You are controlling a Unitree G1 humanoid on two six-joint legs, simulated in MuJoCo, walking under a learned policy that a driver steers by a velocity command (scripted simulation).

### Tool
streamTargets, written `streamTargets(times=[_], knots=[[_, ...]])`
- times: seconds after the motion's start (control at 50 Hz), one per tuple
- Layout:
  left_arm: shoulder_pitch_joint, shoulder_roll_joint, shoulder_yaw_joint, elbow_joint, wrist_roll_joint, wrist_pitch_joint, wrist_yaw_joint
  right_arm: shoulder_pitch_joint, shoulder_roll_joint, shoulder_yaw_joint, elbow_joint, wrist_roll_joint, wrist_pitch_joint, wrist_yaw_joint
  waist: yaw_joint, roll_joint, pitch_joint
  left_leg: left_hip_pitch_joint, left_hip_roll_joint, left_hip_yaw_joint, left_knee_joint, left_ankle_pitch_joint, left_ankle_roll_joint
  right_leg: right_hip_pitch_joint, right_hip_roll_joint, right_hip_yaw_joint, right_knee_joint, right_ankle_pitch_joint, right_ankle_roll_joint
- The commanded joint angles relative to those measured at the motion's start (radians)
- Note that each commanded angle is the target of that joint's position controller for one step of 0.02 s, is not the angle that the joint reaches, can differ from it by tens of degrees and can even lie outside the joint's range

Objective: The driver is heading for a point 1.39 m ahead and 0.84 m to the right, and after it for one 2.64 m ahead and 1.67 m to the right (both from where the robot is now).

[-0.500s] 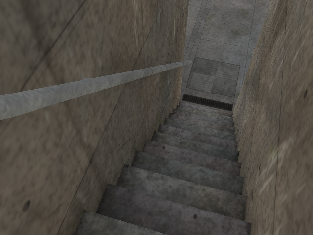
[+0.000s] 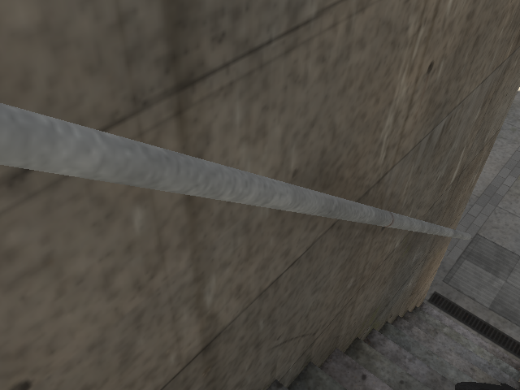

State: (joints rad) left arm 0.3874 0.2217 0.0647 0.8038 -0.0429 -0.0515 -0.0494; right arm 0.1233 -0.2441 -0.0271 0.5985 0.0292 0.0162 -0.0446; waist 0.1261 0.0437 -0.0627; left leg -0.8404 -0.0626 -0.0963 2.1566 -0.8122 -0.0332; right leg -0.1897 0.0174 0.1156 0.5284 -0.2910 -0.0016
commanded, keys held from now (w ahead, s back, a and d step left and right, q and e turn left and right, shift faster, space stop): e+shift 0.88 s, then q+shift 0.12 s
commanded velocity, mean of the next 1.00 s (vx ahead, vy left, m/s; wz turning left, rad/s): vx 0.11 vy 0.00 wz -0.73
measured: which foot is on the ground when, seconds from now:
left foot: up 0.00-0.14, down 0.16-0.58, up 0.60-1.00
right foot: down 0.00-0.18, up 0.20-0.56, down 0.58-1.00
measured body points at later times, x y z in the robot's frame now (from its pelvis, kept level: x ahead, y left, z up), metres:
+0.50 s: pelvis +0.09 -0.02 -0.04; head +0.13 -0.04 +0.40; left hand +0.43 +0.12 -0.08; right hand +0.07 -0.34 -0.14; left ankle +0.19 +0.13 -0.72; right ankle +0.04 -0.16 -0.61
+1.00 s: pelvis +0.15 -0.08 -0.10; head +0.11 -0.14 +0.34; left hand +0.47 -0.07 -0.14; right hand +0.10 -0.42 -0.18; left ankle +0.34 -0.10 -0.78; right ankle +0.02 -0.17 -0.72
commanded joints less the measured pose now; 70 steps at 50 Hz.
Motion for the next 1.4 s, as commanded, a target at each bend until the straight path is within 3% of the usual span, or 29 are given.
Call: streamTargets(times=[0.02,0.04,0.08,0.1,0.14,0.18,0.2,0.26,0.34,0.38,0.44,0.5,0.56,0.6,0.62,0.66,0.68,0.74,0.88,0.96,1.04,1.1,1.12,1.14,1.18,1.2,1.24,1.3,1.4], knots=[[-0.113,0.241,0.035,-0.019,-0.019,-0.026,0.083,-0.109,0.069,0.046,-0.234,0.043,-0.019,0.012,-0.176,-0.317,0.199,-0.467,0.235,-0.268,-0.309,0.161,0.002,0.078,-0.402,0.717,-0.012,0.502,-0.334],[-0.139,0.182,0.021,-0.053,0.003,-0.022,0.09,-0.165,-0.053,0.006,-0.23,0.024,0.004,0.034,-0.159,-0.084,0.168,-0.502,0.231,-0.202,-0.579,0.383,-0.025,0.126,-0.344,0.631,0.004,0.326,-0.302],[-0.376,0.149,0.0,-0.139,-0.026,0.043,0.115,-0.088,-0.026,0.013,-0.201,-0.07,0.048,0.064,-0.25,0.041,0.065,0.449,0.154,-0.035,-1.218,0.876,-0.017,-0.537,-0.072,0.273,0.029,0.075,-0.144],[-0.246,0.202,0.016,-0.118,-0.027,0.058,0.101,-0.113,0.018,0.013,-0.193,-0.059,0.046,0.065,-0.167,-0.039,0.051,0.648,0.037,0.145,-1.155,0.878,-0.055,-0.622,-0.061,0.249,-0.01,0.179,-0.156],[-0.317,0.179,0.02,-0.131,0.005,0.064,0.064,0.207,-0.07,-0.041,-0.093,-0.016,0.051,0.077,-0.304,-0.215,-0.016,0.827,0.054,0.139,-1.071,0.923,-0.035,-0.56,-0.004,0.221,0.196,0.081,-0.108],[-0.201,0.129,0.016,-0.094,-0.032,0.051,0.06,0.519,-0.126,-0.067,-0.007,-0.061,0.048,0.063,-0.443,0.008,-0.084,0.964,0.162,-0.041,-1.452,0.757,0.054,-0.482,0.239,0.155,0.917,-0.098,0.021],[0.076,0.027,0.005,-0.132,-0.019,0.049,0.066,0.365,-0.191,-0.054,-0.022,-0.012,0.039,0.053,-0.133,0.336,-0.117,0.794,0.448,-0.471,-1.668,0.969,0.193,-0.513,0.219,0.223,1.004,-0.361,0.054],[-0.104,0.086,0.011,-0.26,0.007,0.154,0.129,-0.006,-0.134,-0.01,-0.085,-0.06,0.007,0.054,-0.051,0.194,0.168,0.354,0.472,-0.615,-1.773,0.43,0.267,-0.623,0.123,0.082,1.096,-0.187,0.069],[-0.113,0.102,0.009,-0.292,0.058,0.195,0.15,-0.1,-0.118,0.021,-0.07,-0.103,0.041,-0.028,-0.007,0.292,0.027,0.248,0.482,-0.167,-1.576,0.908,0.247,-0.479,0.112,-0.031,1.378,0.065,0.122],[-0.168,0.121,0.008,-0.328,0.065,0.207,0.147,0.054,-0.06,0.041,-0.029,-0.075,0.037,-0.042,-0.052,0.085,0.025,0.452,0.424,-0.1,-1.437,0.858,0.195,-0.664,0.054,0.045,1.239,0.075,0.102],[-0.323,0.109,0.003,-0.405,0.059,0.165,0.107,0.157,-0.223,-0.025,0.026,-0.097,-0.002,-0.056,-0.135,0.149,-0.068,0.64,0.491,-0.057,-1.366,0.928,0.2,-0.732,-0.015,0.053,1.143,0.096,0.081],[-0.327,0.15,0.023,-0.409,0.05,0.119,0.071,0.152,-0.302,-0.068,0.036,-0.069,0.001,-0.065,-0.135,0.103,-0.05,0.551,0.476,0.03,-1.356,0.839,0.148,-0.588,-0.035,-0.081,0.873,0.064,0.063],[0.047,0.147,0.055,-0.263,0.03,0.107,0.058,-0.04,-0.287,-0.077,0.001,0.018,-0.01,-0.051,0.066,0.215,-0.061,0.221,0.425,0.246,-1.237,0.779,-0.013,-0.04,0.035,-0.247,0.63,-0.025,0.02],[0.234,0.288,0.082,-0.13,0.064,0.079,0.036,-0.236,-0.189,-0.055,-0.092,-0.011,0.01,-0.084,0.148,-0.301,0.123,-0.247,0.199,0.208,-0.499,0.092,-0.051,0.142,0.01,0.16,0.337,0.657,-0.073],[0.003,0.38,0.08,-0.202,0.051,0.063,0.035,-0.22,-0.092,-0.034,-0.223,-0.04,0.005,-0.092,-0.034,-0.587,0.121,-0.316,0.117,0.016,-0.403,0.055,-0.007,-0.128,-0.1,0.677,0.019,0.732,-0.164],[-0.276,0.33,0.06,-0.292,0.071,0.077,0.04,-0.152,-0.115,-0.04,-0.144,-0.014,0.019,-0.084,-0.14,-0.243,0.083,-0.252,0.094,-0.097,-0.524,0.4,0.048,-0.174,-0.161,0.755,0.034,0.445,-0.145],[-0.355,0.317,0.052,-0.291,0.019,0.11,0.069,-0.058,-0.115,-0.051,-0.098,-0.056,0.023,-0.063,-0.215,-0.201,0.002,-0.226,0.099,-0.082,-0.528,0.538,0.038,-0.08,-0.12,0.659,0.208,0.559,-0.113],[-0.416,0.217,-0.011,-0.326,0.048,0.13,0.106,-0.048,-0.216,-0.084,-0.045,-0.053,0.026,-0.008,-0.2,-0.061,-0.125,-0.103,0.061,-0.096,-0.58,0.946,-0.006,-0.132,-0.061,0.501,0.437,0.387,-0.102],[-0.204,0.161,-0.04,-0.308,-0.011,0.115,0.185,-0.248,-0.098,-0.025,-0.166,-0.143,0.039,0.047,-0.123,-0.137,0.031,-0.017,-0.025,-0.026,-1.058,1.113,-0.035,-0.222,0.073,0.452,0.455,0.12,-0.19],[-0.164,0.11,-0.045,-0.24,0.006,0.114,0.176,-0.151,-0.066,-0.025,-0.098,-0.095,-0.034,0.114,-0.132,-0.277,-0.044,0.323,0.015,0.008,-1.429,1.317,0.023,-0.313,0.071,0.308,0.45,-0.026,-0.185],[-0.263,0.034,-0.091,-0.273,0.055,0.064,0.157,0.074,-0.159,-0.071,-0.015,-0.029,0.02,0.066,-0.216,-0.199,0.11,0.2,0.019,-0.048,-1.508,1.143,0.022,-0.333,-0.1,0.255,0.701,0.014,-0.152],[-0.336,0.021,-0.082,-0.24,0.1,0.07,0.141,0.505,-0.086,-0.087,0.123,0.0,0.059,0.072,-0.416,-0.025,0.067,1.053,0.009,0.113,-1.632,0.993,0.142,-0.9,0.013,-0.101,1.132,-0.282,-0.037],[-0.347,-0.046,-0.083,-0.267,0.081,0.074,0.126,0.659,-0.042,-0.033,0.176,-0.005,0.05,0.059,-0.406,0.216,0.139,0.972,0.038,-0.029,-1.669,1.175,0.238,-0.996,0.092,-0.225,1.878,-0.532,0.114],[-0.244,-0.054,-0.084,-0.321,0.05,0.065,0.123,0.468,-0.128,-0.024,0.132,-0.019,0.038,0.06,-0.211,0.24,0.128,0.919,0.11,-0.241,-1.56,1.569,0.315,-1.079,0.029,-0.099,1.929,-0.404,0.134],[-0.317,0.0,-0.068,-0.378,0.033,0.068,0.14,0.242,-0.209,-0.037,0.032,-0.026,0.034,0.053,-0.116,0.012,0.055,0.747,0.261,-0.468,-1.645,1.603,0.456,-1.002,-0.016,0.001,1.892,-0.329,0.147],[-0.438,-0.018,-0.08,-0.456,-0.008,0.086,0.152,0.162,-0.324,-0.07,0.036,-0.061,0.021,0.027,-0.117,0.084,0.07,0.627,0.395,-0.849,-1.801,1.134,0.516,-1.041,-0.056,0.114,1.757,-0.25,0.139],[-0.475,0.068,-0.03,-0.428,0.012,0.151,0.148,0.111,-0.205,-0.023,-0.006,-0.068,0.026,-0.008,-0.137,-0.145,0.054,0.599,0.309,-0.809,-1.801,0.771,0.434,-0.961,-0.023,0.109,1.607,-0.063,0.179],[-0.444,-0.026,-0.043,-0.401,0.022,0.172,0.133,0.184,-0.212,-0.037,-0.03,-0.002,0.04,-0.043,-0.167,-0.029,0.032,0.709,0.165,-0.639,-1.686,0.648,0.363,-0.962,0.007,0.039,1.546,-0.032,0.18],[-0.585,-0.019,-0.044,-0.422,0.053,0.107,0.126,0.419,-0.188,-0.048,-0.004,-0.039,0.046,-0.042,-0.273,0.079,-0.073,0.97,0.148,-0.569,-1.537,1.283,0.427,-1.021,0.048,0.017,1.625,-0.173,0.177]])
